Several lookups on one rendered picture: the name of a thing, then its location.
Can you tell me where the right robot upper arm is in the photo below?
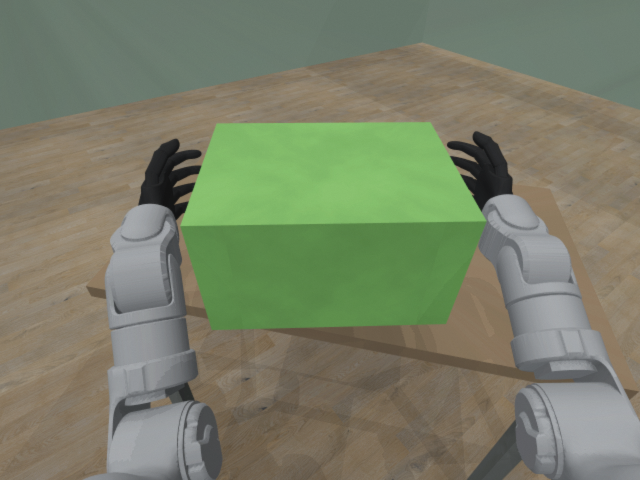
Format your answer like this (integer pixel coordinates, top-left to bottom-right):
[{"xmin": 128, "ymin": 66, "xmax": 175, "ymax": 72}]
[{"xmin": 515, "ymin": 382, "xmax": 640, "ymax": 480}]

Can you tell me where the right robot hand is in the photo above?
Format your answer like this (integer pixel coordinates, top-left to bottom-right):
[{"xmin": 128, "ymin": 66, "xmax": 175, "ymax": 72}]
[{"xmin": 447, "ymin": 131, "xmax": 513, "ymax": 212}]

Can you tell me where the right robot forearm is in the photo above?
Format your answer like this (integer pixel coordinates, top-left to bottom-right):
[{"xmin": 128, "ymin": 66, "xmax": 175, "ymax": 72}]
[{"xmin": 478, "ymin": 194, "xmax": 640, "ymax": 429}]

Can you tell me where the left robot upper arm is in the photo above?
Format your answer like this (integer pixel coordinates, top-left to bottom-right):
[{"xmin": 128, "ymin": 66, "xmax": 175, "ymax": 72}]
[{"xmin": 83, "ymin": 400, "xmax": 223, "ymax": 480}]

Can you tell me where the carton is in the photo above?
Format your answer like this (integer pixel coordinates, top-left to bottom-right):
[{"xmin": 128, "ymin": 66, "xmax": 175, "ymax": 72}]
[{"xmin": 180, "ymin": 122, "xmax": 487, "ymax": 330}]

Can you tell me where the left robot forearm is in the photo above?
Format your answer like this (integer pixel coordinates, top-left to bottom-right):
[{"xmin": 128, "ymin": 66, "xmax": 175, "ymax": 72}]
[{"xmin": 105, "ymin": 204, "xmax": 198, "ymax": 473}]

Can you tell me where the left robot hand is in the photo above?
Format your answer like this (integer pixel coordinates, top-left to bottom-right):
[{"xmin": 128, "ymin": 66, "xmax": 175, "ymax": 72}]
[{"xmin": 138, "ymin": 139, "xmax": 202, "ymax": 220}]

